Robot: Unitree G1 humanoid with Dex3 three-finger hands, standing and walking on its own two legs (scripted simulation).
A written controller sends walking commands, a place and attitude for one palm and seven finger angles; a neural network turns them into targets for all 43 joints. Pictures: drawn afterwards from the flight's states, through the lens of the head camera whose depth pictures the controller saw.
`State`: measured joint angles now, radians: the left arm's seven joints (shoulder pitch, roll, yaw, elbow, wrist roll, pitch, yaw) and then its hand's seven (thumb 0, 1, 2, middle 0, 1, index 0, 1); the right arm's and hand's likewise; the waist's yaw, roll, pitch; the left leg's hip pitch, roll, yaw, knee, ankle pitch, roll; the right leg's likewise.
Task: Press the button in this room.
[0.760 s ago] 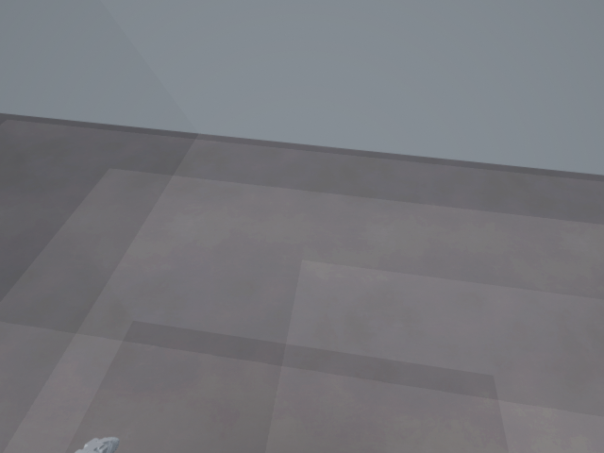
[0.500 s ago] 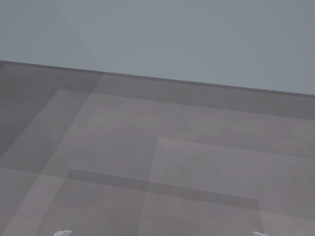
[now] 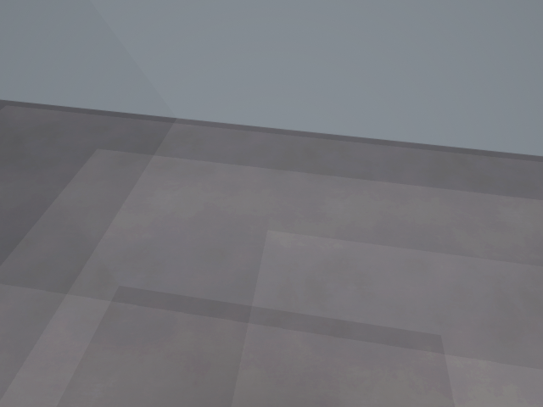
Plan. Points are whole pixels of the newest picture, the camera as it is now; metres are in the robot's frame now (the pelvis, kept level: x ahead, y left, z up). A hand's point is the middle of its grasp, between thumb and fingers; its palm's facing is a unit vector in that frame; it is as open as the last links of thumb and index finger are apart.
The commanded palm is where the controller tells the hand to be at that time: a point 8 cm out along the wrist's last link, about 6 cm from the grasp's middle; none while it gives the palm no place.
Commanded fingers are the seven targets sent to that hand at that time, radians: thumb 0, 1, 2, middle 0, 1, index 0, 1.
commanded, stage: stand and wait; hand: left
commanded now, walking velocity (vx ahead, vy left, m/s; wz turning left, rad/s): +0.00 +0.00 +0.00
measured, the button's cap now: out of the picture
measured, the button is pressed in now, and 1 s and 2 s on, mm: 0 0 0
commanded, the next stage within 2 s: turn or walk to find it in 0.14 s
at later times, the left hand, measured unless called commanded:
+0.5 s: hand out of the picture +0.05 +0.23 -0.18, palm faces +0.06 -0.97 -0.25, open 7.4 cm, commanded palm none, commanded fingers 0.00 0.90 0.90 -0.20 -0.30 -0.20 -0.30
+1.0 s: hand out of the picture -0.05 +0.19 -0.16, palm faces +0.32 -0.90 -0.28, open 7.4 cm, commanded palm none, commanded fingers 0.00 0.90 0.90 -0.20 -0.30 -0.20 -0.30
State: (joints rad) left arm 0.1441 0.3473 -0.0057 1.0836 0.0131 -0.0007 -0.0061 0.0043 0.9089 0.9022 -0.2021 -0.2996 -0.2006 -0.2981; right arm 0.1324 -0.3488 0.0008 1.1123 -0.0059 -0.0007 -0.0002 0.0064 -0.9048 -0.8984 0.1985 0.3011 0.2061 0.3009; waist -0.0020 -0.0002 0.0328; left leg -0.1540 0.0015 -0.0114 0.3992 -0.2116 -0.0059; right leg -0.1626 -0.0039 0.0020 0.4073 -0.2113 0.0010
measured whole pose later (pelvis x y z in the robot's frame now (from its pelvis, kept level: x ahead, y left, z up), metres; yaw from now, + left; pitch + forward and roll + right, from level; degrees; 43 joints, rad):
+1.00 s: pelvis -0.05 -0.02 -0.01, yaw +19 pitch -1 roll +1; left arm 0.24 0.20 0.03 0.92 0.03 0.02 0.03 0.00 0.91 0.90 -0.20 -0.30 -0.20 -0.30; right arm 0.24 -0.26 -0.09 0.97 -0.01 0.08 0.01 0.01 -0.91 -0.90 0.19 0.30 0.20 0.30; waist -0.02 0.01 0.04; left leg -0.50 -0.01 -0.01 1.08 -0.37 -0.05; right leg -0.19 -0.06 -0.11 0.51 -0.30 -0.01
